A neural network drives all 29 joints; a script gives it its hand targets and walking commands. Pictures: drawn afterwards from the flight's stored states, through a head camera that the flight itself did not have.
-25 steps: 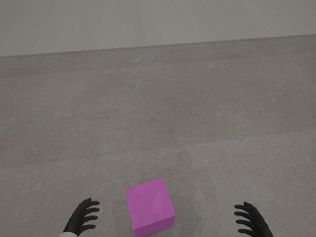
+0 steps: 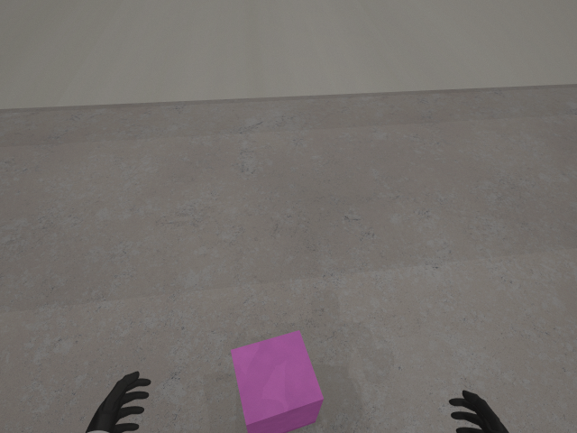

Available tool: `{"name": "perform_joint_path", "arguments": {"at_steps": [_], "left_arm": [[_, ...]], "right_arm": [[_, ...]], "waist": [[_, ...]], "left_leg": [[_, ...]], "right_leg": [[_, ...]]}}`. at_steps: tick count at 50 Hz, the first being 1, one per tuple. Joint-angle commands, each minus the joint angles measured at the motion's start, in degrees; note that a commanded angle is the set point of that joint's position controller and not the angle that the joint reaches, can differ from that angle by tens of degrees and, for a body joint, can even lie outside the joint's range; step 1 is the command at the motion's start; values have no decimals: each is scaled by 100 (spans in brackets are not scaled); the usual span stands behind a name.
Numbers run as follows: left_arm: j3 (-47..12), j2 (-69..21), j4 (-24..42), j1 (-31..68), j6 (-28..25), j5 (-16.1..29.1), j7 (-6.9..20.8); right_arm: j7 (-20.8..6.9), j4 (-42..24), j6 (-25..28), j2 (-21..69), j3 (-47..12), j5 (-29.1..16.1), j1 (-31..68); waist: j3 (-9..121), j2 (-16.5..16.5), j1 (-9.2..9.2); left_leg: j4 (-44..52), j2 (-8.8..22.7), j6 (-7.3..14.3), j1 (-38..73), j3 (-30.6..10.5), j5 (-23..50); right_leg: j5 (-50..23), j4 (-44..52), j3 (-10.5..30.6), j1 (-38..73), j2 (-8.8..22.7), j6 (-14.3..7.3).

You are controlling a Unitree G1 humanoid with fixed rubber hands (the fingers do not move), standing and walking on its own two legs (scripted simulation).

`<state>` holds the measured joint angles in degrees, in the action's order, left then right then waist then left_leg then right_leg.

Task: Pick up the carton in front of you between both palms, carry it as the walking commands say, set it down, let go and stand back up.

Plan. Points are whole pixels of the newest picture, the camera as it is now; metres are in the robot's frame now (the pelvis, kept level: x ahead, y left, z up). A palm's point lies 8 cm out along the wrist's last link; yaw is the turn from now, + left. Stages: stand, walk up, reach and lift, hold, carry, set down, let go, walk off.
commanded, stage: stand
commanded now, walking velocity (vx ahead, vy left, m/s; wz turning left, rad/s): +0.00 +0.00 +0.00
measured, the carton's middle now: (274, 388) +0.39 +0.04 -0.64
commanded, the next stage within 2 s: none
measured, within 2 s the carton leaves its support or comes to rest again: neither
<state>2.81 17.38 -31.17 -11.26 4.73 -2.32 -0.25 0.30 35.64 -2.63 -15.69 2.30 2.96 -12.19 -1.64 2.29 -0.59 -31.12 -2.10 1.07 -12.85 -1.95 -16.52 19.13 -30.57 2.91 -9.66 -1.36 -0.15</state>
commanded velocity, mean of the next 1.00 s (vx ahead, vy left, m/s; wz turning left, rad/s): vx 0.00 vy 0.00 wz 0.00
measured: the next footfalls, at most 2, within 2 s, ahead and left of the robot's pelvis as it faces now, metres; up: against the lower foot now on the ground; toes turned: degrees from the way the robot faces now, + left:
none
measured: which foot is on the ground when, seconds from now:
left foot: down 0.00-1.00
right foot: down 0.00-1.00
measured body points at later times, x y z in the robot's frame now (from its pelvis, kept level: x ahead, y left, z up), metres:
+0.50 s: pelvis +0.02 +0.01 +0.01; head +0.03 +0.03 +0.45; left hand +0.17 +0.30 -0.10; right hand +0.15 -0.29 -0.09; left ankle +0.00 +0.11 -0.73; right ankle -0.03 -0.12 -0.73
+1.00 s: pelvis +0.00 +0.01 +0.01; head +0.00 +0.02 +0.46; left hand +0.12 +0.31 -0.11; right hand +0.10 -0.31 -0.09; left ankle +0.00 +0.11 -0.73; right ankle -0.03 -0.12 -0.73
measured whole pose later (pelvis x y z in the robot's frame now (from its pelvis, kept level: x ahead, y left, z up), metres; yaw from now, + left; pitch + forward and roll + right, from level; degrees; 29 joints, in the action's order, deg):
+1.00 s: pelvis +0.00 +0.01 +0.01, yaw -1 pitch -2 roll +0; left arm 0.5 21.6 -53.5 -9.3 -0.5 -1.5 -1.1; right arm 0.9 55.5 0.5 -20.6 1.3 1.3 -8.0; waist -1.2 1.8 0.1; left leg -22.2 -1.8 1.5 -7.5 -0.6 -12.4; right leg 14.1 -20.7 4.0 -4.3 -0.8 0.6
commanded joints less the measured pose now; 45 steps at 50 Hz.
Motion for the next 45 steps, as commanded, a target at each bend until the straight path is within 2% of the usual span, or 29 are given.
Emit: {"name": "perform_joint_path", "arguments": {"at_steps": [1, 4, 7, 10, 15, 23, 36, 45], "left_arm": [[190, 676, 58, 261, -407, -11, 13], [162, 782, -197, 255, -475, 8, -24], [134, 873, -428, 217, -501, 21, -72], [111, 938, -618, 181, -507, 32, -107], [74, 996, -850, 197, -514, 44, -139], [30, 1065, -1127, 280, -536, 68, -157], [-25, 1198, -1592, 371, -571, 77, -133], [-47, 1276, -1886, 391, -585, 86, -111]], "right_arm": [[39, -181, 272, -936, 280, -26, 446], [52, 23, 310, -1022, 291, -55, 361], [79, 219, 319, -1135, 295, -74, 291], [104, 377, 313, -1198, 281, -86, 278], [131, 587, 313, -1256, 249, -99, 322], [135, 869, 336, -1289, 201, -128, 437], [100, 1347, 364, -1372, 140, -147, 580], [82, 1649, 377, -1445, 104, -164, 633]], "waist": [[373, -496, -14], [543, -361, 50], [594, -358, 87], [596, -358, 96], [541, -324, 93], [495, -214, 89], [253, -193, 88], [148, -202, 82]], "left_leg": [[838, 626, 54, -228, -627, 312], [611, 636, 27, 147, -524, 1326], [537, 665, 6, 379, -492, 1951], [526, 685, -2, 505, -474, 2327], [585, 706, -13, 592, -460, 2536], [711, 714, -21, 659, -454, 2486], [1061, 742, 3, 654, -509, 1656], [1218, 767, 14, 660, -535, 1350]], "right_leg": [[-603, 417, 305, 27, 316, 8], [-1184, 461, 345, 42, 391, 8], [-1606, 462, 337, 64, 423, 6], [-1866, 469, 326, 104, 445, 18], [-2033, 530, 329, 160, 482, 38], [-2092, 678, 386, 272, 551, 38], [-1582, 1063, 536, 240, 634, -5], [-1375, 1264, 586, 234, 666, -25]]}}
